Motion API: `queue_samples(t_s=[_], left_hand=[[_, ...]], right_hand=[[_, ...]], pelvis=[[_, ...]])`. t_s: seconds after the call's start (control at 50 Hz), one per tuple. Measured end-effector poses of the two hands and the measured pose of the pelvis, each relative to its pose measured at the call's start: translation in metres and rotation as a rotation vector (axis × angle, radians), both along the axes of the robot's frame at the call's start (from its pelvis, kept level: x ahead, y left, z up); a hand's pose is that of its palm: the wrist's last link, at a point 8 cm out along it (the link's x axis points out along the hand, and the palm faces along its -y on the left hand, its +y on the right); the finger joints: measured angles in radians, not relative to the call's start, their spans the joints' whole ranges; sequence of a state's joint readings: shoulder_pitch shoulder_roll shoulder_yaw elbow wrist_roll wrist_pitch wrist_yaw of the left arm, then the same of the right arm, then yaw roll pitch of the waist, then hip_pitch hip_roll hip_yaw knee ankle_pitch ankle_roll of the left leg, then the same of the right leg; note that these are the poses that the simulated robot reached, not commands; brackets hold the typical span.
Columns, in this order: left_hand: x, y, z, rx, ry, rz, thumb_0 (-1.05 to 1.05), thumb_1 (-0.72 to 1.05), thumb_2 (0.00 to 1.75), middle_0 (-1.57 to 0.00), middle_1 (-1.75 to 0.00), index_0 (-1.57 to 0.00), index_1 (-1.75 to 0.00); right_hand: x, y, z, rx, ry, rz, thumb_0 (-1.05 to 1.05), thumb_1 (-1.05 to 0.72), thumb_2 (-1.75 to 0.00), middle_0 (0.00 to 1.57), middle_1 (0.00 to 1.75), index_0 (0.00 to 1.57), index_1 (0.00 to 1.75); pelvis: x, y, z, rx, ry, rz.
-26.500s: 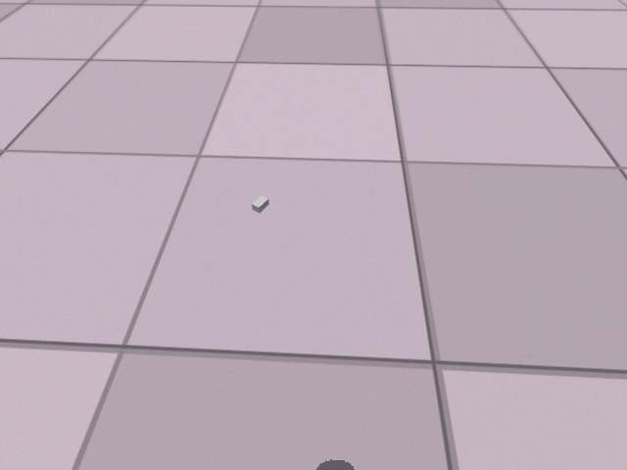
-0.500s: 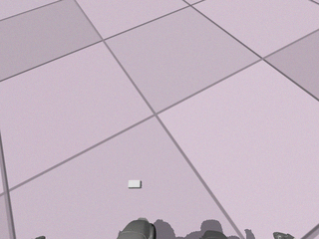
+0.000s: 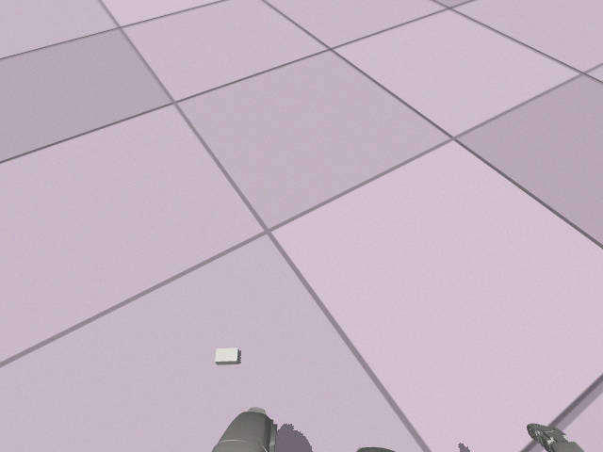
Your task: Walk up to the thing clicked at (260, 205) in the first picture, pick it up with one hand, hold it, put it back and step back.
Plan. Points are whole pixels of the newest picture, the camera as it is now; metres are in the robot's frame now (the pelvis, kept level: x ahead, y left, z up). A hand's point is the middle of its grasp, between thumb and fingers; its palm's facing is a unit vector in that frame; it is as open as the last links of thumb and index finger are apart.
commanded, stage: walk up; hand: left
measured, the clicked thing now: (227, 356) +0.47 +0.28 -0.73
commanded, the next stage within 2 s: stand in 0.40 s
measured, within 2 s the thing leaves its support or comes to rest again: neither
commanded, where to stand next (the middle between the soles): +0.10 +0.02 m, yaw +4 degrees
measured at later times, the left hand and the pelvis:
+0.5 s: hand out of the picture +0.04 +0.32 -0.15, palm faces +0.09 -0.93 -0.35, open 7.4 cm; pelvis +0.04 +0.05 +0.01, yaw +4 degrees
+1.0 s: hand (104, 450) +0.14 +0.29 -0.12, palm faces +0.03 -0.93 -0.36, open 7.4 cm; pelvis +0.08 +0.03 +0.03, yaw +3 degrees
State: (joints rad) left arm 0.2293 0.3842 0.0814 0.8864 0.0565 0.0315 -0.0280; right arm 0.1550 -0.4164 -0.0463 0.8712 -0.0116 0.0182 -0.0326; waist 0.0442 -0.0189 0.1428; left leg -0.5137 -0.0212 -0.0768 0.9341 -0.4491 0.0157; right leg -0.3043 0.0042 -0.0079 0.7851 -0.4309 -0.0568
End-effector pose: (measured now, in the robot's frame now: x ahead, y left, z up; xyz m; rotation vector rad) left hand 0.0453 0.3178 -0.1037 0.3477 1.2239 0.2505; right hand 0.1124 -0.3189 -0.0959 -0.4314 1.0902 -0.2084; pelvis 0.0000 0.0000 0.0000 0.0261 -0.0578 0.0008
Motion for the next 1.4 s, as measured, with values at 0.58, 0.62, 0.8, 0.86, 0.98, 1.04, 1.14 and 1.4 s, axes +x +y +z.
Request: queue_samples(t_s=[0.58,0.62,0.8,0.86,0.98,1.04,1.14,1.4], left_hand=[[0.024,0.033,-0.002,-0.082,-0.04,0.059,0.01,0.91,0.9,-0.2,-0.3,-0.2,-0.3],[0.036,0.027,0.0,-0.089,-0.062,0.041,0.01,0.91,0.9,-0.2,-0.3,-0.2,-0.3],[0.053,0.017,0.016,-0.061,-0.031,0.015,0.0,0.91,0.9,-0.21,-0.3,-0.21,-0.3],[0.062,0.019,0.021,-0.05,-0.034,0.024,0.01,0.91,0.9,-0.21,-0.3,-0.21,-0.3],[0.083,0.02,0.026,-0.036,-0.036,0.021,0.01,0.91,0.9,-0.21,-0.3,-0.21,-0.3],[0.094,0.018,0.026,-0.036,-0.038,0.017,0.01,0.91,0.9,-0.21,-0.3,-0.21,-0.3],[0.109,0.014,0.025,-0.047,-0.043,0.005,0.01,0.91,0.9,-0.21,-0.3,-0.21,-0.3],[0.122,0.011,0.02,-0.069,-0.033,0.015,0.01,0.91,0.9,-0.21,-0.3,-0.21,-0.3]], right_hand=[[0.054,0.086,0.022,0.065,-0.046,0.082,0.01,-0.9,-0.9,0.2,0.3,0.2,0.3],[0.06,0.089,0.02,0.082,-0.053,0.081,0.01,-0.9,-0.9,0.2,0.3,0.21,0.3],[0.065,0.083,0.01,0.152,-0.017,0.031,0.01,-0.9,-0.9,0.2,0.3,0.2,0.3],[0.059,0.077,0.006,0.146,0.031,0.023,0.01,-0.9,-0.9,0.2,0.3,0.2,0.3],[0.051,0.065,0.005,0.13,0.102,-0.009,0.01,-0.9,-0.9,0.2,0.3,0.2,0.3],[0.05,0.06,0.006,0.121,0.118,-0.022,0.01,-0.9,-0.9,0.2,0.3,0.2,0.3],[0.054,0.056,0.009,0.11,0.128,-0.034,0.01,-0.9,-0.9,0.2,0.3,0.2,0.3],[0.075,0.06,0.015,0.1,0.109,-0.023,0.01,-0.9,-0.9,0.2,0.3,0.2,0.3]], pelvis=[[0.038,0.051,0.018,-0.024,-0.021,0.062],[0.039,0.05,0.018,-0.023,-0.017,0.061],[0.06,0.041,0.027,-0.024,-0.004,0.063],[0.066,0.039,0.029,-0.023,0.0,0.063],[0.075,0.034,0.033,-0.022,0.004,0.059],[0.078,0.033,0.034,-0.023,0.008,0.059],[0.082,0.031,0.035,-0.025,0.016,0.058],[0.092,0.032,0.037,-0.027,0.028,0.053]])
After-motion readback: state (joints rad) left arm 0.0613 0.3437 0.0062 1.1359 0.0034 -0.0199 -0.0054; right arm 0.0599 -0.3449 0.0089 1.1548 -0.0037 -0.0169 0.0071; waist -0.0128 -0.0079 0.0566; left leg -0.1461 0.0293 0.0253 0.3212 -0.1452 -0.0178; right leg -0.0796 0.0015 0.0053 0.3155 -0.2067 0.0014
